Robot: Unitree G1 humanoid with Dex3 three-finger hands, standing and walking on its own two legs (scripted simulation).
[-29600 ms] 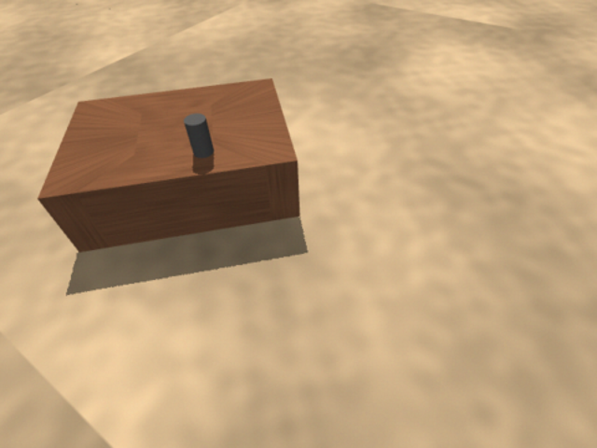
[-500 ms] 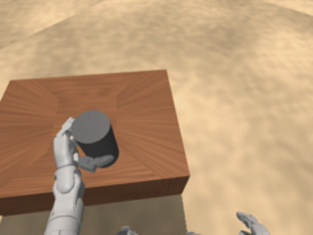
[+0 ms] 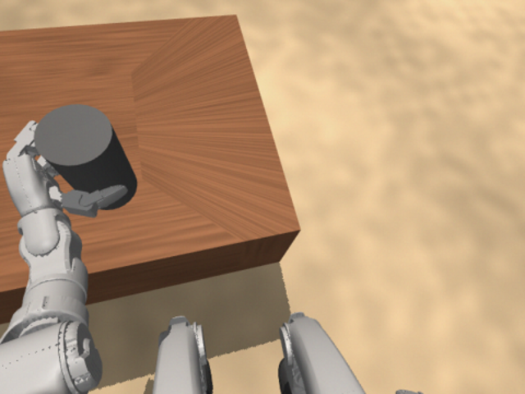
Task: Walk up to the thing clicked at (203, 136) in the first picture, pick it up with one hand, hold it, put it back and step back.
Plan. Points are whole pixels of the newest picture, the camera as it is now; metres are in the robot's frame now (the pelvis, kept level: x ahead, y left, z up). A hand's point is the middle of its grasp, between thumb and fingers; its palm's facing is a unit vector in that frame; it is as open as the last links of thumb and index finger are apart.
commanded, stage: crouch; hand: left
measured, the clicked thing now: (94, 163) +0.47 +0.21 +0.00
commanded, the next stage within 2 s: lower in 0.68 s
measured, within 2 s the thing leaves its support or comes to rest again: rests again in 1.62 s
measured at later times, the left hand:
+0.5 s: hand (85, 167) +0.51 +0.25 -0.06, palm faces +0.33 -0.95 -0.01, open 11.6 cm
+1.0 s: hand (91, 172) +0.52 +0.26 -0.11, palm faces +0.31 -0.95 -0.02, open 11.5 cm
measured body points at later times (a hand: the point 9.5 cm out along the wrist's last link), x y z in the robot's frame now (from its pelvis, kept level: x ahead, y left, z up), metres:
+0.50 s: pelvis -0.02 +0.00 -0.07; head +0.18 +0.04 +0.33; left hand +0.48 +0.30 -0.06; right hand +0.02 -0.27 -0.18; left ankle +0.06 +0.13 -0.56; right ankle +0.02 -0.13 -0.56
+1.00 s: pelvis -0.03 +0.00 -0.11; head +0.19 +0.04 +0.28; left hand +0.50 +0.31 -0.10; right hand -0.01 -0.27 -0.23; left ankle +0.06 +0.13 -0.56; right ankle +0.02 -0.13 -0.56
